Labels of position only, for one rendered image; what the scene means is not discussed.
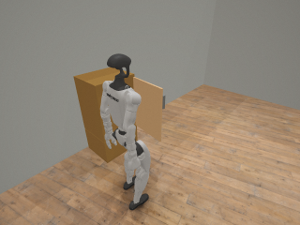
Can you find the left robot upper arm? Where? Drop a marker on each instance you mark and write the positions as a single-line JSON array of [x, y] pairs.
[[104, 105]]

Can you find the robot right foot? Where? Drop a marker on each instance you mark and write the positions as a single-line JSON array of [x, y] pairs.
[[142, 200]]

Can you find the left robot forearm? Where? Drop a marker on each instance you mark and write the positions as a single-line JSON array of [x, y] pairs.
[[106, 118]]

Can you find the right robot upper arm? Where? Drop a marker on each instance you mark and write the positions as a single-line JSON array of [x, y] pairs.
[[133, 100]]

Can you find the robot right shin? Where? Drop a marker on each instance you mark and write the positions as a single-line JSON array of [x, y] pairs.
[[139, 186]]

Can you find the handle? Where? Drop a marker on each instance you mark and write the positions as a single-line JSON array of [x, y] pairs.
[[163, 102]]

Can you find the right robot forearm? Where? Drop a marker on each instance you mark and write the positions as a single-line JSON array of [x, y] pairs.
[[130, 142]]

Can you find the left robot hand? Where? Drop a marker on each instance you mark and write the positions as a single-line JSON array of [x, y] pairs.
[[109, 137]]

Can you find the right robot hand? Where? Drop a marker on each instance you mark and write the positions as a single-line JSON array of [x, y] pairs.
[[132, 165]]

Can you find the cupboard door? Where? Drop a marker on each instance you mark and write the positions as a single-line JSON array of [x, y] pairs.
[[149, 112]]

